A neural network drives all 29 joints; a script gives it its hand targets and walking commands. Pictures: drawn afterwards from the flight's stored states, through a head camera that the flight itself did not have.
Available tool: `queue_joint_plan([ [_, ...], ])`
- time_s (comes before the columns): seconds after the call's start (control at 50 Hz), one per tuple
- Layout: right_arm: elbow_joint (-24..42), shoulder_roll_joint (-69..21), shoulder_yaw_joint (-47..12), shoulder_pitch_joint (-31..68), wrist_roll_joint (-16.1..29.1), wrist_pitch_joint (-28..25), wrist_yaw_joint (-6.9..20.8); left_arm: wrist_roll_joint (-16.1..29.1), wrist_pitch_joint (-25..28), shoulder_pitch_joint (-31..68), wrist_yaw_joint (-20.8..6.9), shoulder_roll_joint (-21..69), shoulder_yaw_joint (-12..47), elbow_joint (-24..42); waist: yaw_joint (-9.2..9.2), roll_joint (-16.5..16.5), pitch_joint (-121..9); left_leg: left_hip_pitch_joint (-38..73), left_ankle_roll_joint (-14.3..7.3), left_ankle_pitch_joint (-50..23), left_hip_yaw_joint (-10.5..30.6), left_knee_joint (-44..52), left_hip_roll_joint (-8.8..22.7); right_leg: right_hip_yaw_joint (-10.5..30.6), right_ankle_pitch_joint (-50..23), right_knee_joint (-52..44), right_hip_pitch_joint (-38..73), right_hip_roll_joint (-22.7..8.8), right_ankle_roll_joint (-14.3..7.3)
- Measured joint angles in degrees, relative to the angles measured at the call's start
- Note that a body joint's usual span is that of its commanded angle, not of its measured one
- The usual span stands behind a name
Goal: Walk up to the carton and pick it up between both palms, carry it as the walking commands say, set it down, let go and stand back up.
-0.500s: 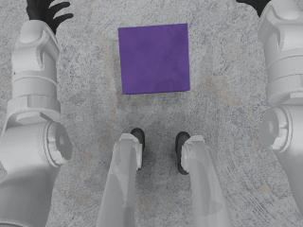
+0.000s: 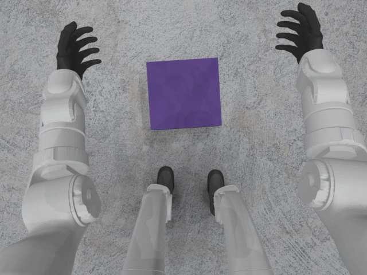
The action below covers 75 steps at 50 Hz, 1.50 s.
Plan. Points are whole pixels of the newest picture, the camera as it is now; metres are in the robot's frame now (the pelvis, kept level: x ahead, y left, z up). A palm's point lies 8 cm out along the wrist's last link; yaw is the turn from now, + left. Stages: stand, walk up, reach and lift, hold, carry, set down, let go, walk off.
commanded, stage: let go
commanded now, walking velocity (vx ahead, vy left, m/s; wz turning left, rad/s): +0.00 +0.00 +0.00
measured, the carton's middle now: (184, 96) +0.50 +0.03 -0.60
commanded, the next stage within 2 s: stand in 1.22 s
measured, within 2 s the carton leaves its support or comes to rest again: neither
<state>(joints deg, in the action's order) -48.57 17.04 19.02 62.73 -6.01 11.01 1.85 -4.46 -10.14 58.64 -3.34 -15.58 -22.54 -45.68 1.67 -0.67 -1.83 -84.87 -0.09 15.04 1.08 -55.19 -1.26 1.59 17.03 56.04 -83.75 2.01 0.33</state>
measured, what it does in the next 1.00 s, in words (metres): rises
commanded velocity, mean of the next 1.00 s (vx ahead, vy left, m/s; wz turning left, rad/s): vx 0.00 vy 0.00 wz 0.00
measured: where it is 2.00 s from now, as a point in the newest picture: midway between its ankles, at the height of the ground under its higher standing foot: (190, 199)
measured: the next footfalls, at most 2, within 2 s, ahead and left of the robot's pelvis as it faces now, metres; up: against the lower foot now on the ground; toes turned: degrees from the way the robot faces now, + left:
none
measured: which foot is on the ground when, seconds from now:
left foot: down 0.00-1.00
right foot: down 0.00-1.00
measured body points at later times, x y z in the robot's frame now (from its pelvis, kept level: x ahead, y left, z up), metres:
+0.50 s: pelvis +0.05 +0.00 +0.08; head +0.19 +0.00 +0.51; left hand +0.31 +0.24 -0.01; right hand +0.34 -0.23 -0.02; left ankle +0.07 +0.11 -0.64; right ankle +0.05 -0.12 -0.64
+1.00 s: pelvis +0.08 -0.01 +0.10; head +0.09 -0.01 +0.55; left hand +0.25 +0.22 +0.03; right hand +0.25 -0.24 +0.03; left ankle +0.07 +0.11 -0.64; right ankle +0.05 -0.12 -0.64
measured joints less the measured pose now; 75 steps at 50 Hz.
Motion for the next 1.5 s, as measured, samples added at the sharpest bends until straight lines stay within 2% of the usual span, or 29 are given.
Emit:
queue_joint_plan([
  [0.1,10.5,-2.6,-3.8,-14.3,1.1,0.2,-1.4,0.3,-0.2,-12.2,-1.5,-0.1,4.3,8.3,-0.32,0.2,-0.2,5.5,-0.2,0.0,0.1,3.0,0.0,0.2,-0.2,-3.4,5.6,0.1,0.1],
  [0.18,15.2,-3.6,-5.7,-25.5,2.1,-0.3,-1.1,2.4,0.1,-22.4,-2.3,0.1,7.4,12.1,0.03,0.5,-1.2,12.3,-0.4,0.1,0.0,6.0,-0.1,0.6,-0.2,-6.4,12.4,0.0,0.2],
  [0.28,14.8,-4.2,-7.3,-34.2,3.2,-2.4,-0.4,4.0,2.1,-31.9,-2.8,0.6,10.0,11.7,0.06,1.0,-2.0,22.2,-0.5,0.2,-0.1,9.7,-0.3,0.9,-0.2,-10.1,22.3,-0.3,0.2],
  [0.4,13.9,-4.9,-9.3,-44.4,3.9,-6.1,0.2,4.5,5.6,-42.4,-2.1,2.4,13.1,11.6,0.06,1.1,-1.6,34.3,-0.4,0.0,0.1,14.5,-0.5,0.8,-0.2,-14.7,34.3,-0.6,0.0],
  [0.58,18.2,-4.9,-13.4,-62.4,5.8,-9.9,0.5,5.2,8.7,-60.7,-0.7,4.2,17.9,17.2,-0.23,1.3,2.0,53.1,-0.2,-0.4,0.6,22.1,-0.1,0.6,-0.8,-22.7,53.3,-0.5,-0.6],
  [0.72,22.2,-5.1,-15.0,-73.0,5.5,-9.9,0.9,4.6,8.5,-70.6,-0.9,4.4,19.6,21.5,-0.43,0.9,4.3,67.0,0.1,-1.0,1.0,28.0,0.0,0.4,-1.2,-28.2,67.1,-0.5,-1.0],
  [0.86,24.2,-5.0,-16.5,-75.9,5.4,-6.4,1.8,4.6,5.0,-72.2,-1.2,3.7,20.3,22.1,-1.20,0.3,7.0,76.5,0.3,-0.7,1.1,30.2,0.1,0.3,-0.7,-30.1,76.5,-0.5,-1.4],
  [1.0,24.2,-5.0,-16.9,-75.0,5.2,-3.6,2.4,3.7,2.0,-70.3,-1.3,3.7,20.2,21.8,-1.40,0.0,8.5,80.1,0.2,-0.1,1.0,30.1,0.1,0.2,-0.1,-30.1,80.0,-0.6,-1.4],
  [1.1,24.0,-5.0,-16.8,-74.8,5.4,-3.1,2.2,3.7,1.0,-70.4,-1.0,3.4,20.3,22.1,-1.32,0.0,8.8,80.4,0.1,0.4,0.9,29.5,0.0,0.2,0.2,-29.7,80.4,-0.7,-1.3],
  [1.22,22.8,-4.8,-16.7,-75.2,6.5,-4.6,0.7,4.3,-1.7,-71.1,1.1,3.6,20.4,23.1,-0.97,0.0,7.7,79.0,-0.1,0.9,1.2,28.3,-0.3,-0.1,0.6,-28.9,79.4,-0.9,-1.1],
  [1.32,14.9,-2.7,-17.1,-73.7,3.7,-7.4,-1.6,2.3,3.9,-70.6,3.5,0.4,20.6,15.7,-1.02,-0.3,3.7,74.9,-0.2,1.6,1.1,26.5,0.0,-0.1,0.8,-28.0,75.7,-0.6,-0.9],
  [1.5,7.9,1.8,-16.2,-72.8,3.7,-10.0,-2.2,2.0,8.4,-70.2,3.7,-4.2,19.6,7.8,-1.53,-0.6,2.2,73.6,-0.5,1.8,0.5,26.9,0.2,0.4,0.4,-29.2,74.5,-0.6,-0.5],
])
